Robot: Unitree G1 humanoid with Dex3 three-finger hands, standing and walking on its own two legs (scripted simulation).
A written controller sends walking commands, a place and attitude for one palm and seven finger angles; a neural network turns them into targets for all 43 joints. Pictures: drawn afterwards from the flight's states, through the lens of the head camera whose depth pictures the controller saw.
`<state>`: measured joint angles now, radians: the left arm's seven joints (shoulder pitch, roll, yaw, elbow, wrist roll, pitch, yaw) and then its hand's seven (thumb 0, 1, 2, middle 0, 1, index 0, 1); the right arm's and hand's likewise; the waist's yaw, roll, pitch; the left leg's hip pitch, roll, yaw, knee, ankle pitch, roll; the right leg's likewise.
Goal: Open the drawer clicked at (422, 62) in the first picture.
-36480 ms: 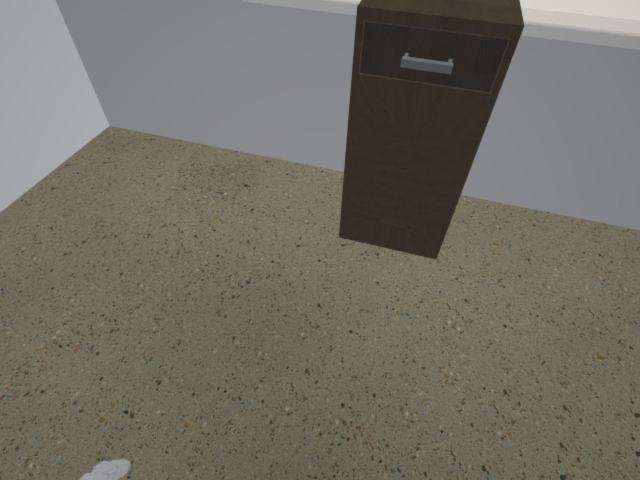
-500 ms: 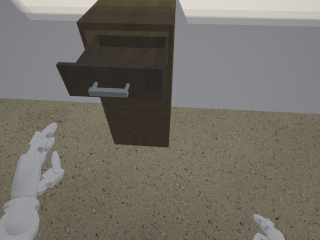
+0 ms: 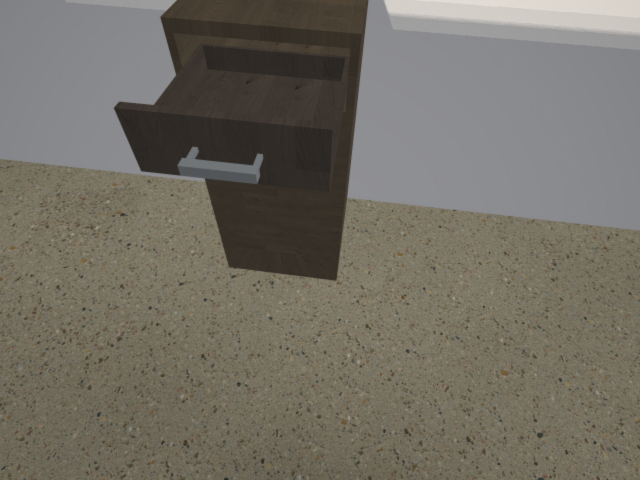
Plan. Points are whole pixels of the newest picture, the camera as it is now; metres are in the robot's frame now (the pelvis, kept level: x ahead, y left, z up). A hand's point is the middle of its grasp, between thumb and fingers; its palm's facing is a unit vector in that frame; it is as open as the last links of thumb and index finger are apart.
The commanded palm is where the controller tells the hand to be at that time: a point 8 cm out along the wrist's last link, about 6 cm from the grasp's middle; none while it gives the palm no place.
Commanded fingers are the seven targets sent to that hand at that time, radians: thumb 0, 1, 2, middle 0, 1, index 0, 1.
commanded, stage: let the arm hang, fingers relaxed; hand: left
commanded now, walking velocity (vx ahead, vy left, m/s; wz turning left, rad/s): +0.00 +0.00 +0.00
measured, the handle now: (222, 163) +0.59 +0.22 +0.03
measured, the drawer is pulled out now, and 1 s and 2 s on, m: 0.29 0.29 0.29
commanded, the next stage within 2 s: look to check the result in 0.50 s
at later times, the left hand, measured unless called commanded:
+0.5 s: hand out of the picture -0.01 +0.17 -0.17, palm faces +0.02 -0.98 -0.18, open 7.3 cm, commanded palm none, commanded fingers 0.00 0.90 0.90 -0.20 -0.30 -0.20 -0.30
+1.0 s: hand out of the picture +0.00 +0.15 -0.17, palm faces +0.02 -0.99 -0.16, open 7.3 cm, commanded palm none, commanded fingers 0.00 0.90 0.90 -0.20 -0.30 -0.20 -0.30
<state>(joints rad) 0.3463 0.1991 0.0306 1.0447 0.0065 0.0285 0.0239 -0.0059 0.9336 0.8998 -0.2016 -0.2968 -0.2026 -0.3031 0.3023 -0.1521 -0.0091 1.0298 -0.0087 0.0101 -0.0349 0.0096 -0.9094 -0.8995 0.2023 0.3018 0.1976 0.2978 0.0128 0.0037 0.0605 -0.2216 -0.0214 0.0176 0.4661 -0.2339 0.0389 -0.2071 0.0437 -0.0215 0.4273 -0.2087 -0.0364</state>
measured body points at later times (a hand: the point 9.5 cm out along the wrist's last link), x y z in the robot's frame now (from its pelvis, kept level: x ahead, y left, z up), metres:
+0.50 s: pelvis +0.00 +0.00 +0.00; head +0.01 +0.00 +0.45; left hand -0.01 +0.22 -0.16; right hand -0.04 -0.20 -0.16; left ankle +0.01 +0.09 -0.74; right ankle +0.01 -0.10 -0.74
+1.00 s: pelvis +0.01 +0.00 +0.00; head +0.03 -0.01 +0.45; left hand +0.00 +0.20 -0.16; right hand -0.01 -0.21 -0.16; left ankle +0.01 +0.09 -0.74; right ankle +0.01 -0.10 -0.74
